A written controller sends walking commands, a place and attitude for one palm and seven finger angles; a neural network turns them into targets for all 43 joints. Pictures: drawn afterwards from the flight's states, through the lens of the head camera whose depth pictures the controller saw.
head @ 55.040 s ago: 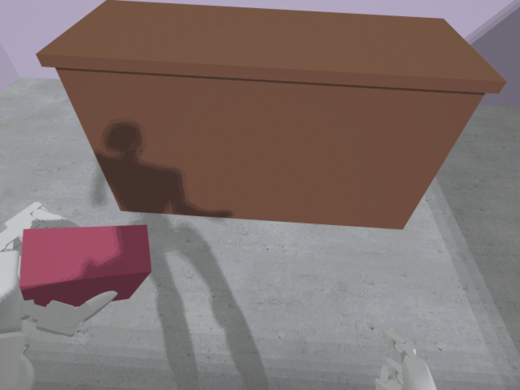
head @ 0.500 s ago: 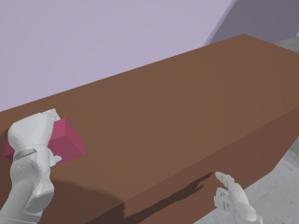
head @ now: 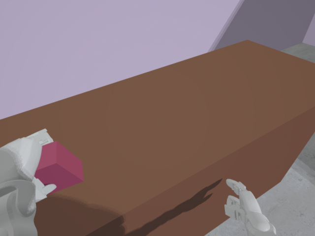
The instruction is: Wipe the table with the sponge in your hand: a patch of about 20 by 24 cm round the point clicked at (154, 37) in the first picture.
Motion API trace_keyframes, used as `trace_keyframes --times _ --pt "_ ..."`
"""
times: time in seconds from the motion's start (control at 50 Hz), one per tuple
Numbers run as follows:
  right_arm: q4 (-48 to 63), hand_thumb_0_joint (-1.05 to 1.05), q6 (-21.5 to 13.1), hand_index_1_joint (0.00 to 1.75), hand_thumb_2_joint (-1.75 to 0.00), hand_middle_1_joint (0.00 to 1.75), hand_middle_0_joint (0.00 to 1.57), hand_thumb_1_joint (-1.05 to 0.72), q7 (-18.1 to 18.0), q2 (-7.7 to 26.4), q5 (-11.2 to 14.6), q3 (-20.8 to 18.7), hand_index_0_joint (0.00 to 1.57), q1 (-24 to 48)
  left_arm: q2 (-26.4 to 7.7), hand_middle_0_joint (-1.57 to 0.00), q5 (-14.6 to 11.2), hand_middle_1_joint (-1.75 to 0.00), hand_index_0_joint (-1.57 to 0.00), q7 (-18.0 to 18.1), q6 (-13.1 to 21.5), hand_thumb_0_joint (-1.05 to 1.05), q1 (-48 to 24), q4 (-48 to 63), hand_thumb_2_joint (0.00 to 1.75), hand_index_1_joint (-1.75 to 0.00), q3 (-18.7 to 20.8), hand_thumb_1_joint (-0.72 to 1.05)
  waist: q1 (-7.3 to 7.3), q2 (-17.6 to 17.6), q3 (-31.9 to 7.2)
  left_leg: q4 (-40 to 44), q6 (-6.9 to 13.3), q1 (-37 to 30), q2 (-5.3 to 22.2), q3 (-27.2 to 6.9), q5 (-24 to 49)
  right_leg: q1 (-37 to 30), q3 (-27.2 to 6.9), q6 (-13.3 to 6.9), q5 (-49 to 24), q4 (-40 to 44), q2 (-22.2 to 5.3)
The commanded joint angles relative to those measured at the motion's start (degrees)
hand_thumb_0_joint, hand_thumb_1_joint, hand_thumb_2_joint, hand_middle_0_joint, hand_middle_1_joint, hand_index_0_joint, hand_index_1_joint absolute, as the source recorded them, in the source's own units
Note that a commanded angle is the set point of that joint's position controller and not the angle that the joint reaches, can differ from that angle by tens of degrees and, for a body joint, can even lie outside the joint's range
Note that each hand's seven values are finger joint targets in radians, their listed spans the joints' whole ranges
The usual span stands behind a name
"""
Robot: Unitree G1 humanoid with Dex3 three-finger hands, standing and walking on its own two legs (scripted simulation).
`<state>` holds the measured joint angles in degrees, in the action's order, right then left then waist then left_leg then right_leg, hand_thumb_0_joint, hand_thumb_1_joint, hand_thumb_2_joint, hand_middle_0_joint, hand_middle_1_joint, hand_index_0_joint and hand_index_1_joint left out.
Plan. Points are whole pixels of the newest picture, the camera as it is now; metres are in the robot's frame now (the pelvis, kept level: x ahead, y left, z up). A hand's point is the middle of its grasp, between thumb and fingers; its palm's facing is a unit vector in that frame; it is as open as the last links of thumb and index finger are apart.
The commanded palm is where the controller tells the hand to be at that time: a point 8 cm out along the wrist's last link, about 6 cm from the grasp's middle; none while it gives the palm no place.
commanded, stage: wipe back along the first lane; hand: left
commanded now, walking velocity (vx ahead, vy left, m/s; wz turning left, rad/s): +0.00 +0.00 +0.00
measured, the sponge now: (46, 176) +0.19 +0.29 +0.11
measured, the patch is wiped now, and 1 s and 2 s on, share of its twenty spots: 0.90 0.90 0.90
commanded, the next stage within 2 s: lift the sponge slowly off the table in 0.10 s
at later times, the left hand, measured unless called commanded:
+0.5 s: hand (32, 179) +0.16 +0.28 +0.16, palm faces +0.32 -0.20 -0.93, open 9.8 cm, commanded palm +0.11 +0.26 +0.19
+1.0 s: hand (36, 176) +0.16 +0.27 +0.17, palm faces +0.28 -0.21 -0.94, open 9.8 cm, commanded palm +0.11 +0.26 +0.23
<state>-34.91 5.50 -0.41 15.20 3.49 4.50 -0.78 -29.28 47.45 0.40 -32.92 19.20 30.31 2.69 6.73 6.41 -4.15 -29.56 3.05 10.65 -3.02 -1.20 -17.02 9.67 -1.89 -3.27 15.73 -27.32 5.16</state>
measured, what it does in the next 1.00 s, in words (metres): stands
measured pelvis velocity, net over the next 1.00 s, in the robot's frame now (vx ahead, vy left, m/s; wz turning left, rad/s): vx -0.03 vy -0.01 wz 0.01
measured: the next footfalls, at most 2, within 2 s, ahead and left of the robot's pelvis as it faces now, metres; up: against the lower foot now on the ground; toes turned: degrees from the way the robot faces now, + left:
none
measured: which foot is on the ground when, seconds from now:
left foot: down 0.00-1.00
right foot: down 0.00-1.00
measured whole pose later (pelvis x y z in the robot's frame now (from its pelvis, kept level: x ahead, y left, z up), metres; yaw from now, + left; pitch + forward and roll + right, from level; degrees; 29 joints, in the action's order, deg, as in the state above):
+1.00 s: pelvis -0.03 -0.01 +0.00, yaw +0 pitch -6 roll +0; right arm -36.1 2.8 -2.8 14.1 2.8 6.0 -0.6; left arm -29.6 43.9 -2.9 -35.3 13.5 31.3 -0.6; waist 8.5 6.1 -1.6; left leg -26.5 2.5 7.5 -3.1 -1.5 -13.3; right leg 7.0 -1.6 -3.8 12.7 -25.4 4.9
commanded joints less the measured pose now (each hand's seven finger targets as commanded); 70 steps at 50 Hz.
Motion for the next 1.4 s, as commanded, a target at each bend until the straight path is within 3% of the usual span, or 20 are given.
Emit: trace_keyframes --times 0.0,0.06,0.1,0.2,0.26,0.3,0.34,0.4,0.6,0.64,0.7,0.74,0.8,0.84,0.88,0.98,1.14,1.16,1.26,1.38 --pt "11.1 0.00 -2.9 0.30 -0.90 0.30 0.20 -0.90 0.0 4.3 0.2 -2.0 0.20 13.8 -2.1 -1.20 -4.1 -1.60 -1.20 -2.1 -1.4 0.00 6.7 4.2 1.30 -1.60 0.6 0.10 1.31 -9.5 -2.1 2.3 -0.1 0.0 2.1 -2.7 17.9 -2.2 -2.4 1.6 -17.8 3.2 -2.7" --pt "12.3 0.00 -3.1 0.30 -0.90 0.30 0.20 -0.90 0.1 4.0 0.1 -2.1 0.20 14.4 -2.8 -1.20 -3.7 -1.60 -1.20 -1.2 -0.9 0.00 6.0 8.8 1.30 -1.60 1.0 0.10 1.67 -7.4 -4.0 2.2 0.0 -0.3 1.9 -2.7 17.3 -2.7 -2.8 1.2 -15.7 3.0 -2.7" --pt "11.5 0.00 -2.4 0.30 -0.90 0.30 0.20 -0.90 0.0 4.2 0.2 -2.1 0.20 13.6 -1.7 -1.20 -4.3 -1.60 -1.20 -1.2 -0.8 0.00 8.2 6.3 1.30 -1.60 0.2 0.10 1.18 -9.2 -0.1 2.9 -0.1 0.3 2.3 -2.9 15.4 -0.6 -2.6 1.5 -12.6 4.2 -2.4" --pt "11.9 0.00 -2.5 0.30 -0.90 0.30 0.20 -0.90 -0.1 4.1 0.2 -2.1 0.20 13.6 -0.1 -1.20 -3.9 -1.60 -1.20 -0.3 -0.3 0.00 7.0 8.1 1.30 -1.60 -1.7 0.10 1.08 -7.6 0.2 4.5 -0.3 0.3 2.9 -3.5 13.0 -0.1 -1.8 1.1 -7.8 4.6 -2.0" --pt "13.0 0.00 -3.6 0.30 -0.90 0.30 0.20 -0.90 -0.5 3.6 0.1 -2.0 0.20 14.4 -1.9 -1.20 -3.1 -1.60 -1.20 0.8 -0.2 0.00 1.1 11.5 1.30 -1.60 -0.7 0.10 1.42 -6.2 -1.4 4.8 0.0 0.1 2.6 -3.6 10.7 -0.3 -2.3 0.8 -4.4 4.9 -1.9" --pt "11.5 0.00 -3.3 0.30 -0.90 0.30 0.20 -0.90 -1.0 4.0 0.1 -1.8 0.20 13.7 -1.2 -1.20 -3.3 -1.60 -1.20 0.7 -0.6 0.00 1.5 7.2 1.30 -1.60 -0.9 0.10 0.80 -8.2 1.8 5.8 -0.4 0.6 2.9 -3.7 8.7 1.1 -2.1 1.0 -2.1 5.9 -1.7" --pt "12.6 0.00 -4.3 0.30 -0.90 0.30 0.20 -0.90 -1.3 3.6 0.3 -1.6 0.20 15.5 -2.7 -1.20 -2.9 -1.60 -1.20 0.9 -0.4 0.00 -3.1 11.8 1.30 -1.60 -0.5 0.10 0.73 -4.6 -0.3 6.7 -0.3 0.0 2.8 -4.3 6.9 0.2 -3.3 0.5 -1.2 5.4 -1.2" --pt "11.5 0.00 -4.6 0.30 -0.90 0.30 0.20 -0.90 -1.7 3.7 0.1 -1.4 0.20 14.2 -0.3 -1.20 -2.9 -1.60 -1.20 1.0 -0.9 0.00 -4.9 7.7 1.30 -1.60 -2.8 0.10 0.61 -5.9 1.4 7.5 -0.5 0.6 2.8 -4.2 6.1 0.4 -1.3 0.7 -0.4 5.8 -1.5" --pt "10.8 0.00 -6.1 0.30 -0.90 0.30 0.20 -0.90 -2.6 3.6 -0.1 -1.1 0.20 15.6 -3.3 -1.20 -2.1 -1.60 -1.20 0.0 -1.4 0.00 -11.5 7.5 1.30 -1.60 -1.2 0.10 1.29 -5.2 -1.0 8.2 -0.5 -0.3 2.3 -4.1 7.3 -2.1 -1.8 0.3 -1.8 5.9 -1.6" --pt "11.2 0.00 -6.5 0.30 -0.90 0.30 0.20 -0.90 -2.7 3.6 -0.1 -1.0 0.20 16.7 -7.1 -1.20 -1.6 -1.60 -1.20 -0.2 -1.5 0.00 -13.3 9.6 1.30 -1.60 1.5 0.10 1.47 -3.8 -2.5 8.0 -0.5 -0.9 2.2 -4.3 7.4 -2.6 -3.8 0.0 -1.6 6.0 -1.4" --pt "10.5 0.00 -6.3 0.30 -0.90 0.30 0.20 -0.90 -2.8 3.6 -0.3 -1.0 0.20 16.1 -5.7 -1.20 -2.0 -1.60 -1.20 -0.8 -1.5 0.00 -12.9 8.0 1.30 -1.60 0.5 0.10 1.59 -4.2 -1.7 7.8 -0.6 -1.3 2.1 -3.8 9.3 -2.4 -2.4 0.2 -2.9 6.3 -1.8" --pt "11.4 0.00 -6.9 0.30 -0.90 0.30 0.20 -0.90 -2.7 3.3 -0.1 -0.9 0.20 17.5 -7.8 -1.20 -1.5 -1.60 -1.20 -1.0 -1.3 0.00 -15.5 12.6 1.30 -1.60 1.5 0.10 1.59 -1.1 -4.0 8.0 -0.4 -2.2 2.1 -4.2 9.2 -3.4 -4.3 -0.3 -3.2 5.9 -1.4" --pt "10.5 0.00 -6.5 0.30 -0.90 0.30 0.20 -0.90 -2.8 3.5 -0.4 -0.8 0.20 16.4 -6.9 -1.20 -2.2 -1.60 -1.20 -1.3 -1.5 0.00 -13.7 8.9 1.30 -1.60 1.4 0.10 1.72 -4.4 -1.7 7.5 -0.6 -2.0 1.9 -3.7 11.1 -2.6 -3.0 0.1 -4.1 6.8 -2.0" --pt "11.1 0.00 -7.0 0.30 -0.90 0.30 0.20 -0.90 -2.9 3.4 -0.2 -0.7 0.20 17.8 -9.1 -1.20 -1.6 -1.60 -1.20 -1.4 -1.3 0.00 -17.9 12.6 1.30 -1.60 2.3 0.10 1.57 -1.3 -3.5 7.9 -0.4 -2.8 1.9 -4.0 9.8 -2.9 -5.0 -0.4 -3.1 6.7 -1.6" --pt "10.3 0.00 -6.9 0.30 -0.90 0.30 0.20 -0.90 -3.0 3.4 -0.5 -0.7 0.20 16.6 -9.7 -1.20 -1.7 -1.60 -1.20 -1.1 -1.4 0.00 -16.5 9.0 1.30 -1.60 3.5 0.10 1.90 -3.9 -2.9 7.1 -0.6 -2.4 1.6 -3.8 12.0 -3.2 -4.0 -0.3 -4.5 6.8 -2.0" --pt "10.8 0.00 -6.9 0.30 -0.90 0.30 0.20 -0.90 -2.9 3.1 -0.5 -0.7 0.20 17.1 -10.1 -1.20 -2.3 -1.60 -1.20 -1.5 -1.1 0.00 -16.7 11.8 1.30 -1.60 3.7 0.10 2.04 -2.8 -3.2 6.7 -0.6 -3.4 1.4 -3.5 13.4 -3.2 -4.4 -0.3 -5.6 6.9 -2.2" --pt "10.8 0.00 -6.9 0.30 -0.90 0.30 0.20 -0.90 -3.6 3.4 -0.4 -0.6 0.20 18.6 -16.2 -1.20 -2.1 -1.60 -1.20 -1.5 -1.2 0.00 -21.7 14.0 1.30 -1.60 8.1 0.10 2.34 -0.2 -5.5 6.2 -0.7 -4.6 1.0 -3.5 12.9 -3.6 -8.0 -0.8 -4.7 7.8 -2.3" --pt "10.6 0.00 -6.7 0.30 -0.90 0.30 0.20 -0.90 -3.8 3.4 -0.7 -0.5 0.20 17.6 -16.4 -1.20 -2.4 -1.60 -1.20 -1.4 -1.3 0.00 -22.0 11.8 1.30 -1.60 8.8 0.10 2.66 -2.4 -5.3 5.7 -0.6 -3.7 0.8 -3.2 13.6 -4.2 -6.9 -0.6 -5.4 7.4 -2.8" --pt "10.6 0.00 -6.9 0.30 -0.90 0.30 0.20 -0.90 -4.3 3.4 -0.3 -0.3 0.20 18.7 -16.3 -1.20 -2.7 -1.60 -1.20 -2.3 -1.5 0.00 -25.1 11.3 1.30 -1.60 7.8 0.10 2.36 0.6 -5.3 5.7 -0.7 -4.4 0.5 -3.1 12.9 -3.2 -6.6 -0.4 -4.4 7.8 -3.0" --pt "9.7 0.00 -8.0 0.30 -0.90 0.30 0.20 -0.90 -5.4 3.4 -0.1 -0.2 0.20 18.3 -16.2 -1.20 -2.3 -1.60 -1.20 -3.2 -1.7 0.00 -30.7 5.6 1.30 -1.60 6.0 0.10 1.67 -2.6 -3.2 6.5 -0.8 -4.3 0.6 -3.2 9.7 -1.1 -6.5 0.0 0.4 9.4 -3.3"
